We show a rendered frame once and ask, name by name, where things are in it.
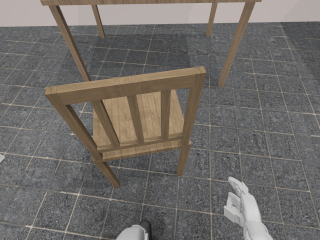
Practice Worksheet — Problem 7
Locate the chair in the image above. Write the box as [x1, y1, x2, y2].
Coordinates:
[44, 66, 207, 188]

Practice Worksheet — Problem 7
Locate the robot left thigh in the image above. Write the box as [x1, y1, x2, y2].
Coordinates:
[116, 227, 149, 240]

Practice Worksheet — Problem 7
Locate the left robot foot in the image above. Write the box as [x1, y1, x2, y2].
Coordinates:
[139, 219, 152, 240]

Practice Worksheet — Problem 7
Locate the right robot forearm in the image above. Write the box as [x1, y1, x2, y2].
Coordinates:
[243, 220, 273, 240]

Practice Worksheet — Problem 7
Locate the right robot hand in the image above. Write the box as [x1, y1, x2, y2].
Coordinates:
[224, 176, 262, 227]

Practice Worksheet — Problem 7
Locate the table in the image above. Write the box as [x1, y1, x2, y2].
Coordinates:
[40, 0, 262, 87]

